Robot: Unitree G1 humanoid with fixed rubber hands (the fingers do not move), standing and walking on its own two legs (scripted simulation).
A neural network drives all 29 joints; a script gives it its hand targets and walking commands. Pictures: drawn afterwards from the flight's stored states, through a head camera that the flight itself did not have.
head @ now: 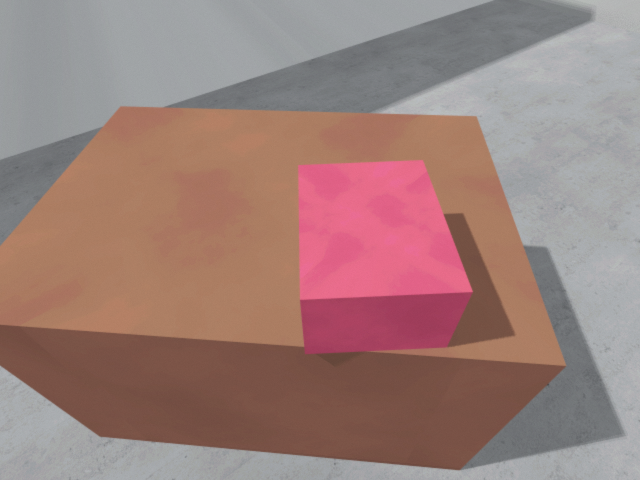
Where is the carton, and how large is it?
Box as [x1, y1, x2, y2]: [298, 160, 472, 353]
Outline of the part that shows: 422,160 298,165 300,305 305,353 445,347 447,345 472,291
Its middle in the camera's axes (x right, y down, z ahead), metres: +0.09 +0.01 +0.67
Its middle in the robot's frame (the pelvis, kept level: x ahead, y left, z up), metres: +0.51 -0.06 -0.04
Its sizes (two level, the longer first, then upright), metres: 0.298 0.231 0.155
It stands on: a pedestal, 0.67 m high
